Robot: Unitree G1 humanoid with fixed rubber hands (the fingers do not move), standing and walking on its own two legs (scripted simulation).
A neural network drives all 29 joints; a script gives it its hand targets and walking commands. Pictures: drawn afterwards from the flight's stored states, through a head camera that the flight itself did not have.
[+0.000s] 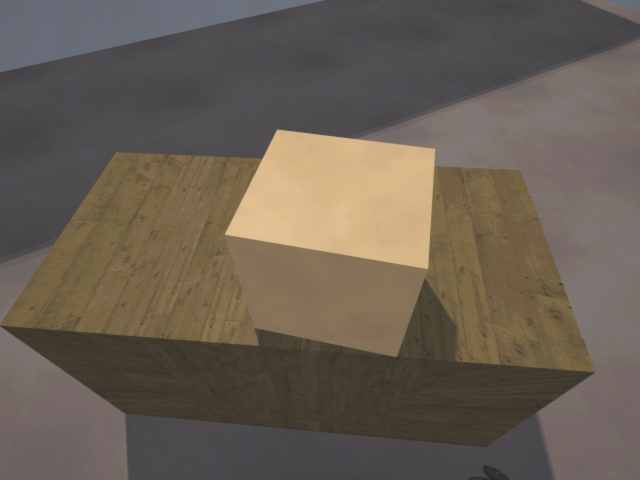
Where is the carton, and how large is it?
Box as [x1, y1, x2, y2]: [225, 130, 434, 356]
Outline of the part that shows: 277,130 225,233 227,243 254,327 396,356 427,270 434,149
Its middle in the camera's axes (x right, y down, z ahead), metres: +0.03 +0.00 +0.66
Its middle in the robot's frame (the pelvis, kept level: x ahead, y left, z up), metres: +0.49 -0.01 -0.04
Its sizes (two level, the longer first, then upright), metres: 0.263 0.240 0.267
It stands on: a pedestal, 0.58 m high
